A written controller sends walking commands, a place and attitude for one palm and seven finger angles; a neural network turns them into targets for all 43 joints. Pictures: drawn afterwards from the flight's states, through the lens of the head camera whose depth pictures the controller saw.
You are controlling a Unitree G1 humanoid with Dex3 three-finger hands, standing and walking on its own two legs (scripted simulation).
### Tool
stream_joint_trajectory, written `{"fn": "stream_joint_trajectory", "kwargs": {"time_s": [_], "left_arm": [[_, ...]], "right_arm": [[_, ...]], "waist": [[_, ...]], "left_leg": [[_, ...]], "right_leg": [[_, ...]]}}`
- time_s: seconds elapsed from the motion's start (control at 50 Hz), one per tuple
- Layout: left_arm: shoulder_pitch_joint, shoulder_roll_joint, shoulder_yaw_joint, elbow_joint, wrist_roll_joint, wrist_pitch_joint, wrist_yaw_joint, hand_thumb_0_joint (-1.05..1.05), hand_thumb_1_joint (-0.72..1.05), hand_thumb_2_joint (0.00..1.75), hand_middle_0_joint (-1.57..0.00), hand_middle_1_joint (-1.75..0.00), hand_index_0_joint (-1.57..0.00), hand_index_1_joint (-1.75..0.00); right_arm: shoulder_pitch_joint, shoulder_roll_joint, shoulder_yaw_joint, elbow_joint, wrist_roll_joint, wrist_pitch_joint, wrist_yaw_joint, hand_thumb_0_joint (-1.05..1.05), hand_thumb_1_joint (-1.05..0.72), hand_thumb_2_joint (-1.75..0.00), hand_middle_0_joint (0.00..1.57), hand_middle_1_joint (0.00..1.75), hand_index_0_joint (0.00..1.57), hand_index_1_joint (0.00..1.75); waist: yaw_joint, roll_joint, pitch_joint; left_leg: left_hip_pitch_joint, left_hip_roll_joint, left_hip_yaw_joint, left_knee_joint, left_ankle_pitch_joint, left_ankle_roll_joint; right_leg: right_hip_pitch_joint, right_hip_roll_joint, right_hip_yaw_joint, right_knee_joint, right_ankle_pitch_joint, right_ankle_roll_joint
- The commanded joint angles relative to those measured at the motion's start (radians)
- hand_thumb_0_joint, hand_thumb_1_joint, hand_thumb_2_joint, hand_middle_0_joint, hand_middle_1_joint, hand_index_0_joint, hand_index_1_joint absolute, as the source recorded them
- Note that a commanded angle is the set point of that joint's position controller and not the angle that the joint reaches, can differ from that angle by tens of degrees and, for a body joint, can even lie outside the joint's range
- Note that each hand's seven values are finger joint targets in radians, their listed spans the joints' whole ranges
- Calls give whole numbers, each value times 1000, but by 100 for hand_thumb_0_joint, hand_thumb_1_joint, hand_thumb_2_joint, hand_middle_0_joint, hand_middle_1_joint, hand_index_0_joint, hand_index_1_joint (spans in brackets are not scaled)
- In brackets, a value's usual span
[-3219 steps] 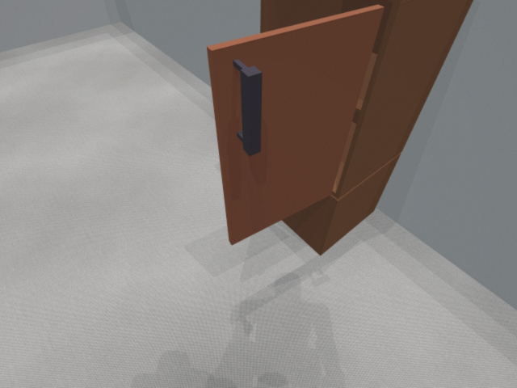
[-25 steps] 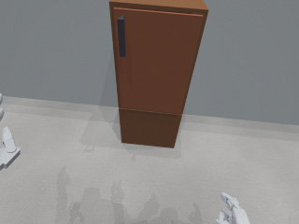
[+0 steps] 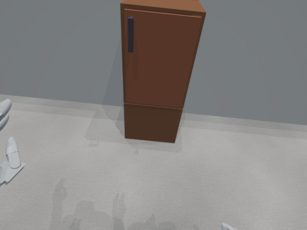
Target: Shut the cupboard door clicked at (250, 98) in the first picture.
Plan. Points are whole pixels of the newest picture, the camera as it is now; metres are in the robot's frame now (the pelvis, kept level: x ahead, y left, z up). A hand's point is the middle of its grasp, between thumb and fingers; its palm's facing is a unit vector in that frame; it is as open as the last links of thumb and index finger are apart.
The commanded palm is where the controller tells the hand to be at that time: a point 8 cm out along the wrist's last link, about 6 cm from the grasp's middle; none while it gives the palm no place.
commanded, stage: stop stepping back and stand still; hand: left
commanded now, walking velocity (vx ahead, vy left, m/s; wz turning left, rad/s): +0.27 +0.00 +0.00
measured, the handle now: (131, 34) +1.03 +0.13 +0.14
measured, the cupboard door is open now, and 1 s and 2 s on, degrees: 0 0 0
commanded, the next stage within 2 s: let the arm hang, fingers relaxed in 1.72 s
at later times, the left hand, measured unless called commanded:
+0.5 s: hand (15, 164) +0.19 +0.26 +0.18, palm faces +0.48 -0.77 -0.41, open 7.4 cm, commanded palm +0.12 +0.30 +0.17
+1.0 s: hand (18, 142) +0.25 +0.30 +0.16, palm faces +0.44 -0.77 -0.47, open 7.4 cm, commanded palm +0.18 +0.33 +0.17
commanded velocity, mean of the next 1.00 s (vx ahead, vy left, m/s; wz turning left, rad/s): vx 0.05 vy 0.03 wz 0.00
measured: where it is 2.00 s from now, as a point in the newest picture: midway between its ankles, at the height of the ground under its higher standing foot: outside the picture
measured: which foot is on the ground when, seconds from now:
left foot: down 0.00-0.12, up 0.14-0.46, down 0.48-1.00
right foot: up 0.00-0.10, down 0.12-1.00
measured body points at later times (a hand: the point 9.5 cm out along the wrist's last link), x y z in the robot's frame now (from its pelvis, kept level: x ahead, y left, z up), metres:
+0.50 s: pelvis +0.00 +0.00 -0.01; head -0.01 +0.01 +0.44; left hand +0.16 +0.29 +0.20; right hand +0.15 -0.27 -0.09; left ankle +0.03 +0.13 -0.75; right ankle -0.03 -0.11 -0.74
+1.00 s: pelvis +0.05 +0.02 -0.01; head +0.06 +0.03 +0.44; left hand +0.22 +0.33 +0.18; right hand +0.22 -0.20 -0.09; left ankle +0.03 +0.13 -0.74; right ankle +0.00 -0.10 -0.74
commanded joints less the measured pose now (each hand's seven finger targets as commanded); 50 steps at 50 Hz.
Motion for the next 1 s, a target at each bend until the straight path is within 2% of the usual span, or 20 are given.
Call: {"fn": "stream_joint_trajectory", "kwargs": {"time_s": [0.0, 0.04, 0.06, 0.08, 0.1, 0.12, 0.14, 0.18, 0.26, 0.36, 0.42, 0.44, 0.46, 0.48, 0.5, 0.6, 0.68, 0.74, 0.84, 0.98], "left_arm": [[-115, 208, 167, -224, -12, -52, 53, 0, 90, 90, -20, -30, -20, -30], [-136, 190, 155, -143, -19, -25, 57, 0, 90, 90, -20, -30, -20, -30], [-140, 178, 144, -110, -15, -14, 58, 0, 90, 90, -20, -30, -20, -30], [-147, 180, 141, -73, -12, -5, 57, 0, 90, 90, -20, -30, -20, -30], [-136, 193, 142, -38, -16, -3, 55, 0, 90, 90, -20, -30, -20, -30], [-207, 208, 142, -70, -24, -32, 48, 0, 90, 90, -20, -30, -20, -30], [-208, 222, 155, -67, -23, -47, 48, 0, 90, 90, -20, -30, -20, -30], [-169, 120, 64, -2, -23, -34, 32, 0, 90, 90, -20, -30, -20, -30], [-281, 162, 68, -65, -18, -64, 32, 0, 90, 90, -20, -30, -20, -30], [-256, 210, 123, -181, -14, -83, 58, 0, 90, 90, -20, -30, -20, -30], [-150, 196, 152, -210, -32, -86, 64, 0, 90, 90, -20, -30, -20, -30], [-141, 189, 156, -228, -40, -91, 65, 0, 90, 90, -20, -30, -20, -30], [-126, 182, 166, -251, -45, -96, 68, 0, 90, 90, -20, -30, -20, -30], [-141, 193, 173, -265, -38, -101, 70, 0, 90, 90, -20, -30, -20, -30], [-98, 181, 170, -187, -39, -98, 64, 0, 90, 90, -20, -30, -20, -30], [-66, 177, 162, -163, -38, -62, 43, 0, 90, 90, -20, -30, -20, -30], [-7, 167, 142, -158, -52, -41, 41, 0, 90, 90, -20, -30, -20, -30], [-49, 188, 156, -174, -42, -51, 51, 0, 90, 90, -20, -30, -20, -30], [-99, 195, 153, -163, -34, -45, 47, 0, 90, 90, -20, -30, -20, -30], [-44, 151, 118, -171, -39, -39, 36, 0, 90, 90, -20, -30, -20, -30]], "right_arm": [[-177, -184, -62, -162, -17, -47, -40, 0, -90, -90, 20, 30, 20, 30], [-187, -175, -58, -159, -16, -43, -46, 0, -90, -90, 20, 30, 20, 30], [-175, -172, -60, -148, -9, -37, -44, 0, -90, -90, 20, 30, 20, 30], [-169, -160, -63, -143, 1, -27, -39, 0, -90, -90, 20, 30, 20, 30], [-182, -162, -67, -157, 10, -23, -40, 0, -90, -90, 20, 30, 20, 30], [-194, -191, -70, -146, -2, -34, -44, 0, -90, -90, 20, 30, 20, 30], [-180, -184, -67, -132, -4, -44, -39, 0, -90, -90, 20, 30, 20, 30], [-185, -198, -77, -136, 8, -28, -36, 0, -90, -90, 20, 30, 20, 30], [-228, -189, -57, -143, 3, -30, -51, 0, -90, -90, 20, 30, 20, 30], [-225, -174, -70, -169, -5, -67, -70, 0, -90, -90, 20, 30, 20, 30], [-195, -178, -72, -178, -3, -76, -71, 0, -90, -90, 20, 30, 20, 30], [-179, -194, -78, -185, 1, -76, -69, 0, -90, -90, 20, 30, 20, 30], [-176, -226, -92, -199, 5, -75, -66, 0, -90, -90, 20, 30, 20, 30], [-177, -227, -91, -208, 7, -72, -56, 0, -90, -90, 20, 30, 20, 30], [-169, -217, -90, -213, 12, -75, -47, 0, -90, -90, 20, 30, 20, 30], [-176, -200, -60, -181, 21, -66, -29, 0, -90, -90, 20, 30, 20, 30], [-179, -177, -60, -191, 28, -42, -13, 0, -90, -90, 20, 30, 20, 30], [-192, -163, -41, -188, 24, -28, -17, 0, -90, -90, 20, 30, 20, 30], [-191, -177, -44, -190, 17, -20, -41, 0, -90, -90, 20, 30, 20, 30], [-191, -183, -47, -214, 25, -14, -26, 0, -90, -90, 20, 30, 20, 30]], "waist": [[40, 354, 51], [55, 292, 8], [58, 183, -4], [60, -29, -4], [75, -220, 37], [56, -177, 108], [43, -171, 51], [37, -112, 114], [37, -105, 163], [70, -112, 130], [66, 27, 51], [54, 108, 17], [53, 269, -36], [57, 334, -53], [58, 261, -25], [52, 184, -7], [40, -151, 4], [45, -121, -31], [47, 94, -98], [47, 124, -62]], "left_leg": [[-196, 147, -105, -321, -442, 76], [-234, 112, -66, -176, -421, 49], [-291, 64, -24, -8, -393, 38], [-399, -6, 34, 292, -310, 26], [-559, -80, -11, 574, -269, 13], [-592, -64, -47, 722, -195, -7], [-594, -34, -63, 751, -140, -23], [-498, -13, -83, 741, -19, -31], [-346, -2, -6, 530, 31, -19], [-76, -31, 88, 188, -21, 8], [89, -64, 115, -33, -3, 11], [155, -30, 48, -96, -2, 25], [254, 91, -149, -130, 109, 81], [313, 201, -293, -137, 322, 131], [312, 223, -326, -146, 483, 140], [34, 103, -52, -68, 233, 63], [-92, -41, 21, 132, -3, -15], [-119, -40, 4, 61, -48, -13], [209, 51, -48, -17, 667, 30], [79, 34, -35, -49, 465, 2]], "right_leg": [[274, 57, -120, -306, -139, -22], [442, 61, -118, -490, -198, -42], [508, 14, -42, -580, -216, -68], [526, -154, 230, -680, -294, -145], [512, -369, 648, -829, -349, -227], [449, -417, 622, -831, -107, -216], [478, -414, 584, -791, -45, -242], [306, -331, 457, -793, -253, -196], [192, -289, 235, -827, -252, -154], [175, -284, 198, -787, -280, -167], [236, -203, 141, -625, -129, -120], [229, -162, 110, -503, -57, -84], [153, -79, 56, -337, -19, -33], [65, -24, 8, -247, -146, -2], [32, -9, 17, -219, -223, 3], [336, -30, 10, -566, 84, 13], [361, -238, 333, -670, 280, -94], [491, -255, 266, -573, 624, -103], [355, -72, 63, -445, 531, 13], [417, -73, 79, -529, 436, -5]]}}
